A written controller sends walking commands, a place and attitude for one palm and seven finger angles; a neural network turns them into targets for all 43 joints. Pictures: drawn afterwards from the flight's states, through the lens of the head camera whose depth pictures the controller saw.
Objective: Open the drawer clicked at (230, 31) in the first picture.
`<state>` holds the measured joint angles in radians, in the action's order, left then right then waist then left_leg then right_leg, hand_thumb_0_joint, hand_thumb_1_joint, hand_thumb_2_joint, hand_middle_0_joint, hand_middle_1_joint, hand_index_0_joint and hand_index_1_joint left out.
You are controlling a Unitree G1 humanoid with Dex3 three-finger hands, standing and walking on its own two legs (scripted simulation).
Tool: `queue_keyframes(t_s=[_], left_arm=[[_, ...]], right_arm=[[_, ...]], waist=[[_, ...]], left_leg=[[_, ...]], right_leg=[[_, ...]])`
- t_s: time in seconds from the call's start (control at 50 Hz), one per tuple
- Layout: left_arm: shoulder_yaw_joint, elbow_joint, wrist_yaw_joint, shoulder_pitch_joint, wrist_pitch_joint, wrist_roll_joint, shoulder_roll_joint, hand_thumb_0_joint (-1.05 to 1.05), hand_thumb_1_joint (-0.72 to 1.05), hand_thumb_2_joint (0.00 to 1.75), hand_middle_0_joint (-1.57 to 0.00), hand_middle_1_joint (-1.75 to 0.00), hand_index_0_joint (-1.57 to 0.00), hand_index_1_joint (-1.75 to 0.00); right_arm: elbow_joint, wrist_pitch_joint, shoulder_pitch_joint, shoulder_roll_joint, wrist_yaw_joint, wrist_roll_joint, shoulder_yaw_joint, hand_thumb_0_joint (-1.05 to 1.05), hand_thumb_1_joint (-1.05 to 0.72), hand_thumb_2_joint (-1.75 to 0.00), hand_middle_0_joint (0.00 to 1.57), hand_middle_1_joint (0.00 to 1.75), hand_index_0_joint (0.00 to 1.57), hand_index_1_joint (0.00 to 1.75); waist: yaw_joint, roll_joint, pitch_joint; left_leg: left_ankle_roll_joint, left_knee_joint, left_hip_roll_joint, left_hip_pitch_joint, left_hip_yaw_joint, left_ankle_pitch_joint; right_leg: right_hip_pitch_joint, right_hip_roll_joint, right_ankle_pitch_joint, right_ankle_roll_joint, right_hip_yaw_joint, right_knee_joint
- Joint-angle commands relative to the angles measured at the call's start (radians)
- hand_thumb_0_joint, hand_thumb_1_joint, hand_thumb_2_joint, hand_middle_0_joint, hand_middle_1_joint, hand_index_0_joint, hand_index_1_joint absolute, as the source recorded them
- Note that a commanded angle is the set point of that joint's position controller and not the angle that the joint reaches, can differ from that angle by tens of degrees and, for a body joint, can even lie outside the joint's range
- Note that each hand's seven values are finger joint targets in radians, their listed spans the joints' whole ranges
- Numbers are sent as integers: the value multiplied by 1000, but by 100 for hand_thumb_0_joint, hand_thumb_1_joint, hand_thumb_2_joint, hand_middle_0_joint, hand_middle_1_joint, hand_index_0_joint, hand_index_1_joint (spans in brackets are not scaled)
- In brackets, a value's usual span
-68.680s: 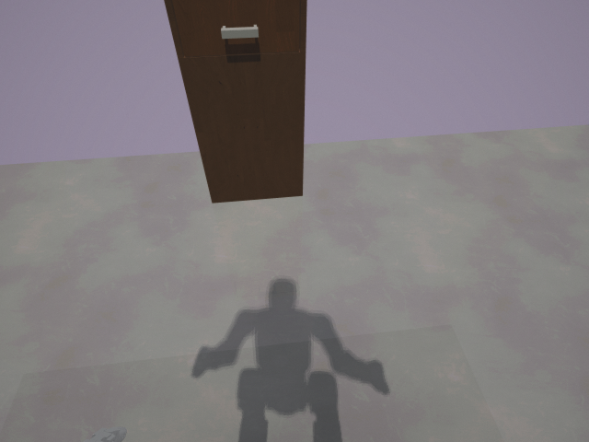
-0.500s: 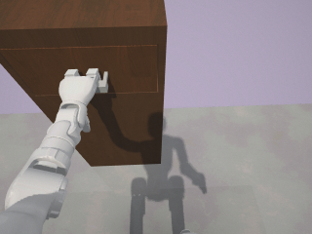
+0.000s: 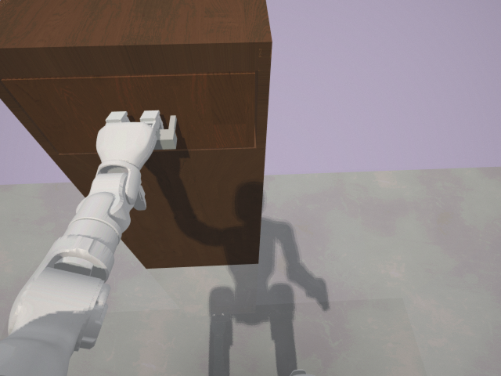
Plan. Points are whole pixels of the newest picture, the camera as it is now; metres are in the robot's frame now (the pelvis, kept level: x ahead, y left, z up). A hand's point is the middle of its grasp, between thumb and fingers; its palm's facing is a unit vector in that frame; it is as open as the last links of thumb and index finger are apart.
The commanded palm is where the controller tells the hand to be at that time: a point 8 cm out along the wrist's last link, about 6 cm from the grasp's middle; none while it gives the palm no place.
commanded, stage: close the thumb around the handle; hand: left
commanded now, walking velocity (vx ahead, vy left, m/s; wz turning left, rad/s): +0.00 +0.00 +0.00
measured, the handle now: (142, 130) +0.52 +0.19 +0.07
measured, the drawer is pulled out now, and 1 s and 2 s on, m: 0.00 0.01 0.14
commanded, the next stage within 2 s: pull the drawer open in 0.58 s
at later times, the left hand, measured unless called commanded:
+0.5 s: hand (138, 162) +0.47 +0.19 +0.05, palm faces -0.01 +0.00 -1.00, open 5.9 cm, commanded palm +0.44 +0.19 +0.09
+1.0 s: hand (138, 167) +0.46 +0.19 +0.04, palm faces -0.02 -0.03 -1.00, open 6.0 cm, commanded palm +0.41 +0.20 +0.09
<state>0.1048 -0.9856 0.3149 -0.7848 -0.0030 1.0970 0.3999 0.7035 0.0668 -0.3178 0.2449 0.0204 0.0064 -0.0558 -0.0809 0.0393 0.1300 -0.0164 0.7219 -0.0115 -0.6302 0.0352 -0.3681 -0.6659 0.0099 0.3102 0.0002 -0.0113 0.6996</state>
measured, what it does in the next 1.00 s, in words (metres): stands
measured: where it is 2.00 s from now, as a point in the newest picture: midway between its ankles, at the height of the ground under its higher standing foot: outside the picture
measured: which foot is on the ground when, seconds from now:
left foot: down 0.00-1.00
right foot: down 0.00-1.00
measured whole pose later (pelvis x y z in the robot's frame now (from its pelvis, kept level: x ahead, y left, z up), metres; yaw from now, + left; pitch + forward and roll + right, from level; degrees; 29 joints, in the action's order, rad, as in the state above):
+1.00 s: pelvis +0.01 +0.00 +0.00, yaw -1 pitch +14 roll +0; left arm 0.10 -0.82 0.28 -0.64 0.03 1.07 0.38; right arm 0.67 0.11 -0.31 0.25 0.02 0.01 -0.05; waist -0.06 0.05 0.14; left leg -0.01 0.68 -0.02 -0.55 0.05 -0.38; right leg -0.60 0.02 0.32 0.00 -0.03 0.67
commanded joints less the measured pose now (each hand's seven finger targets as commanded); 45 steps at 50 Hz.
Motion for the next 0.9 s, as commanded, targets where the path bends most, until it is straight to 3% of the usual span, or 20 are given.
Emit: queue_keyframes(t_s=[0.0, 0.14, 0.28, 0.3, 0.34, 0.36, 0.42, 0.52, 0.54, 0.6, 0.66, 0.72, 0.74, 0.8, 0.86, 0.88], left_arm=[[-56, 162, 37, -434, 17, 0, 192, 0, -11, 47, -33, -124, -33, -124], [-28, 159, 29, -423, 31, -3, 156, 0, 28, 64, -36, -128, -36, -128], [-54, 196, 21, -374, 20, -8, 169, 0, 68, 80, -38, -133, -38, -133], [-46, 202, 18, -379, 18, -8, 161, 0, 73, 83, -39, -133, -39, -133], [-18, 192, 19, -384, 20, -8, 126, 0, 84, 88, -40, -134, -40, -134], [-16, 199, 20, -371, 20, -7, 122, 0, 90, 90, -40, -135, -40, -135], [-33, 205, 23, -365, 23, -1, 143, 0, 90, 90, -40, -135, -40, -135], [-8, 183, 23, -388, 33, -3, 121, 0, 90, 90, -40, -135, -40, -135], [-34, 184, 26, -403, 34, 0, 157, 0, 90, 90, -40, -135, -40, -135], [-9, 170, 26, -434, 46, 2, 133, 0, 90, 90, -40, -135, -40, -135], [-27, 134, 24, -448, 58, 7, 172, 0, 90, 90, -40, -135, -40, -135], [-48, 158, 11, -374, 50, -4, 181, 0, 90, 90, -40, -135, -40, -135], [-23, 173, 5, -353, 48, -14, 144, 0, 90, 90, -40, -135, -40, -135], [-48, 208, -7, -273, 31, -27, 155, 0, 90, 90, -40, -135, -40, -135], [-59, 235, -20, -151, 26, -40, 157, 0, 90, 90, -40, -135, -40, -135], [-48, 263, -25, -143, 24, -43, 149, 0, 90, 90, -40, -135, -40, -135]], right_arm=[[-72, -25, -82, 150, 4, -2, -55, 0, -90, -90, 20, 30, 20, 30], [-74, -20, -81, 149, 1, -2, -54, 0, -90, -90, 20, 30, 20, 30], [-85, -15, -76, 146, -1, -5, -57, 0, -90, -90, 20, 30, 20, 30], [-86, -13, -75, 148, -1, -5, -57, 0, -90, -90, 20, 30, 20, 30], [-79, -14, -77, 147, -4, -3, -56, 0, -90, -90, 20, 30, 20, 30], [-83, -15, -74, 145, -6, -5, -57, 0, -90, -90, 20, 30, 20, 30], [-83, -13, -75, 144, -6, -8, -59, 0, -90, -90, 20, 30, 20, 30], [-80, -11, -71, 144, -4, -6, -56, 0, -90, -90, 20, 30, 20, 30], [-77, -10, -71, 147, -3, -2, -56, 0, -90, -90, 20, 30, 20, 30], [-77, -12, -70, 146, -3, -2, -54, 0, -90, -90, 20, 30, 20, 30], [-70, -10, -76, 149, 4, -3, -48, 0, -90, -90, 20, 30, 20, 30], [-84, -5, -69, 144, 5, -4, -49, 0, -90, -90, 20, 30, 20, 30], [-92, -4, -62, 140, 4, -4, -48, 0, -90, -90, 20, 30, 20, 30], [-107, 1, -44, 141, 3, -3, -50, 0, -90, -90, 20, 30, 20, 30], [-130, 2, -23, 139, 3, 2, -45, 0, -90, -90, 20, 30, 20, 30], [-134, 4, -15, 140, 3, 5, -44, 0, -90, -90, 20, 30, 20, 30]], waist=[[-11, -13, 372], [-14, -23, 356], [7, -26, 397], [7, -10, 396], [-6, -32, 349], [0, -17, 349], [9, -4, 384], [-10, -41, 347], [-9, -44, 345], [-17, -29, 335], [-24, -47, 328], [5, -33, 389], [10, -27, 394], [32, -35, 405], [55, -71, 373], [52, -63, 363]], left_leg=[[-15, -55, 28, 205, 1, 369], [-13, -58, 22, 223, -4, 377], [-14, -52, 20, 240, -2, 427], [-11, -51, 21, 243, -8, 442], [-13, -53, 16, 236, -9, 430], [-13, -52, 18, 238, -7, 431], [-13, -48, 20, 245, -4, 445], [-16, -55, 22, 221, -3, 384], [-15, -57, 23, 215, -3, 364], [-14, -59, 27, 211, -4, 353], [-18, -58, 30, 191, 1, 324], [-18, -55, 32, 210, 8, 379], [-18, -55, 33, 218, 11, 389], [-18, -58, 31, 221, 11, 417], [-21, -72, 33, 199, 19, 401], [-21, -75, 32, 202, 20, 403]], right_leg=[[210, 41, -311, 35, 29, -57], [190, 44, -301, 34, 36, -57], [227, 44, -340, 35, 33, -51], [222, 45, -339, 39, 35, -48], [190, 46, -327, 35, 39, -53], [193, 46, -324, 36, 40, -53], [211, 45, -337, 37, 36, -46], [201, 44, -310, 34, 36, -57], [201, 44, -302, 34, 32, -58], [192, 43, -287, 37, 34, -63], [197, 39, -284, 32, 28, -67], [256, 37, -347, 33, 22, -58], [262, 37, -357, 32, 24, -58], [300, 36, -384, 35, 23, -60], [333, 35, -399, 30, 22, -69], [333, 36, -410, 31, 20, -72]])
